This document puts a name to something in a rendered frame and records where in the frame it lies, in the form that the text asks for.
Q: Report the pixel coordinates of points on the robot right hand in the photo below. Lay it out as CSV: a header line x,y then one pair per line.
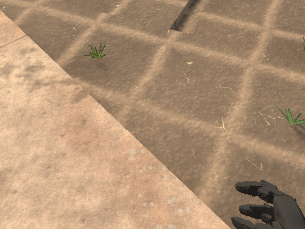
x,y
285,214

